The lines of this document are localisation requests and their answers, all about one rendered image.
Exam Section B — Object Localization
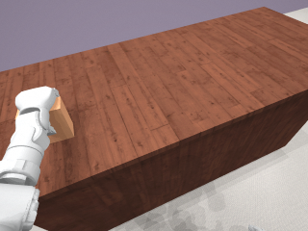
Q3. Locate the table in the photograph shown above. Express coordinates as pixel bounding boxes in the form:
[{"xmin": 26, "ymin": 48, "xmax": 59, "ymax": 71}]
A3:
[{"xmin": 0, "ymin": 7, "xmax": 308, "ymax": 231}]

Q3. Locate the robot left upper arm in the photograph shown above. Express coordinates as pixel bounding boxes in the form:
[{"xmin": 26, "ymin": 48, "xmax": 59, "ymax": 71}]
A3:
[{"xmin": 0, "ymin": 183, "xmax": 40, "ymax": 231}]

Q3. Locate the robot left forearm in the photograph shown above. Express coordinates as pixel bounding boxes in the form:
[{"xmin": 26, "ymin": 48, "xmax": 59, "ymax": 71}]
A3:
[{"xmin": 0, "ymin": 105, "xmax": 50, "ymax": 187}]

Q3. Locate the left robot hand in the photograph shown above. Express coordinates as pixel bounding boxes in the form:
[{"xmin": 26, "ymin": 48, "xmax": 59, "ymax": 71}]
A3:
[{"xmin": 14, "ymin": 86, "xmax": 60, "ymax": 136}]

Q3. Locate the sponge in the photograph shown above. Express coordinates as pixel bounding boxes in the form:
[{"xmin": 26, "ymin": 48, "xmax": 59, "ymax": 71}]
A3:
[{"xmin": 15, "ymin": 96, "xmax": 74, "ymax": 143}]

